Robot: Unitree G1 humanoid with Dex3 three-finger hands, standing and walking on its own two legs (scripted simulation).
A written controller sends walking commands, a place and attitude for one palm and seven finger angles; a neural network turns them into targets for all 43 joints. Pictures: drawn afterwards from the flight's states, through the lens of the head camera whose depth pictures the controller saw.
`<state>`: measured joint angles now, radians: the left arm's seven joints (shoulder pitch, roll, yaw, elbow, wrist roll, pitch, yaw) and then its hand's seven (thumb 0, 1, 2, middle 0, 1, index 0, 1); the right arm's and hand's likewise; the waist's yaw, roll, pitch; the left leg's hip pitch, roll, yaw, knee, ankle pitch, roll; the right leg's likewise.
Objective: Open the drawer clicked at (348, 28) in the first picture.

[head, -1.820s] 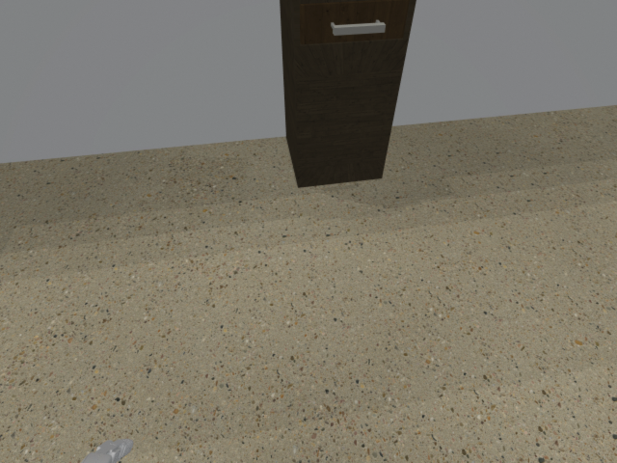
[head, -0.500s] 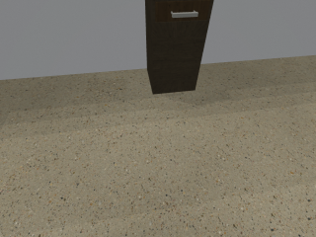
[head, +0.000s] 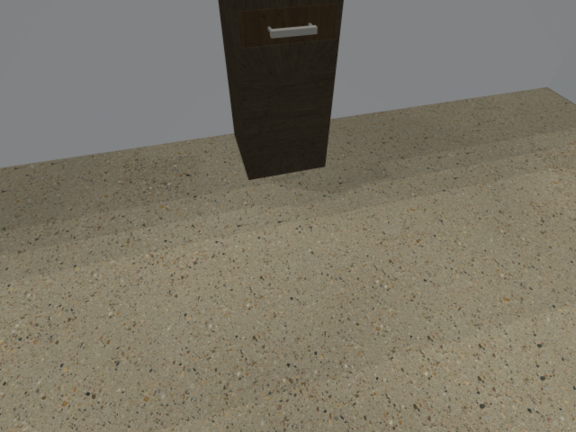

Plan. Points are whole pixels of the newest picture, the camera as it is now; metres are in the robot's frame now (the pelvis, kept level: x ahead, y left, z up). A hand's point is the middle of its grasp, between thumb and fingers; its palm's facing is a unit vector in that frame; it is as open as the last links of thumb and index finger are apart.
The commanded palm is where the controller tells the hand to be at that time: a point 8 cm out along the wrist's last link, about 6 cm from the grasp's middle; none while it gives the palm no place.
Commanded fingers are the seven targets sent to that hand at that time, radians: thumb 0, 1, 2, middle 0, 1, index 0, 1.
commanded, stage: walk to a spot facing it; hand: left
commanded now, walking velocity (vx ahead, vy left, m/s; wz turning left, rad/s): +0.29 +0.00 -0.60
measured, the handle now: (292, 29) +1.49 +0.11 -0.01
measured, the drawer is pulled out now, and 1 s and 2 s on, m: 0.00 0.00 0.00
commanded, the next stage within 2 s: none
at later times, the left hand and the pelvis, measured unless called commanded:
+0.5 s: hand out of the picture +0.12 +0.19 -0.17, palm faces -0.11 -0.98 -0.18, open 7.4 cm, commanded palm none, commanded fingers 0.00 0.90 0.90 -0.20 -0.30 -0.20 -0.30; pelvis +0.15 +0.00 +0.00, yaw -13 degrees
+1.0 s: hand (285, 242) +0.55 +0.06 -0.16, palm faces -0.56 -0.81 -0.15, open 7.4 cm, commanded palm none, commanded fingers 0.00 0.90 0.90 -0.20 -0.30 -0.20 -0.30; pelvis +0.34 -0.03 +0.00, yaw -31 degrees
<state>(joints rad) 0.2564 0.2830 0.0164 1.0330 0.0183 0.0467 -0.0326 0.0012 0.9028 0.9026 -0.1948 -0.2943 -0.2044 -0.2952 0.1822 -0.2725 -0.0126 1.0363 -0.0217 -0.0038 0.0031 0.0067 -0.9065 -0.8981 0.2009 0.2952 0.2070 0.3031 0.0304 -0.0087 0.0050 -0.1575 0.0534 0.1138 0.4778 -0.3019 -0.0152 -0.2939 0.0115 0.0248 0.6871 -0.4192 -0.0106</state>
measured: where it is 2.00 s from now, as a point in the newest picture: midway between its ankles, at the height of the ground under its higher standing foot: (377, 318)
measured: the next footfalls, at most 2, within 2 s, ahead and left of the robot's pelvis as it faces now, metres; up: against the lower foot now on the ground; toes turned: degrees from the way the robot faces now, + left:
left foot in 0.54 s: +0.31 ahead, +0.10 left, +0.00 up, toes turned -10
right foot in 1.10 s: +0.45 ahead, -0.22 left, +0.00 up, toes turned -41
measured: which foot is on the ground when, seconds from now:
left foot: down 0.00-0.08, up 0.10-0.52, down 0.54-1.00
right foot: down 0.00-0.54, up 0.56-1.00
